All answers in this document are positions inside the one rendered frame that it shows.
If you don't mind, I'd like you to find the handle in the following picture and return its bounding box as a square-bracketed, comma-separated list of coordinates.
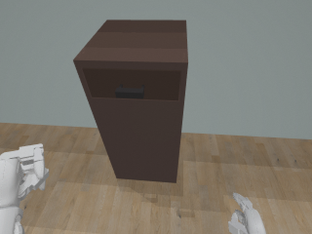
[115, 84, 145, 99]

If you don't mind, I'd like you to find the cabinet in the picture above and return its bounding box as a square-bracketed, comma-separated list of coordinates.
[73, 19, 188, 183]

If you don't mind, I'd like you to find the robot right hand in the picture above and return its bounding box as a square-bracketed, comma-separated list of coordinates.
[228, 192, 266, 234]

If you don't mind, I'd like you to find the robot left hand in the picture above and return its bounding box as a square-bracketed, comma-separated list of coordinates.
[0, 143, 50, 208]

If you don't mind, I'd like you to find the drawer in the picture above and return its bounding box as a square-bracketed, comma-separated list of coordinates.
[82, 67, 180, 101]

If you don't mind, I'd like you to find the robot left forearm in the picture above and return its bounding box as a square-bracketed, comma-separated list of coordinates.
[0, 206, 25, 234]

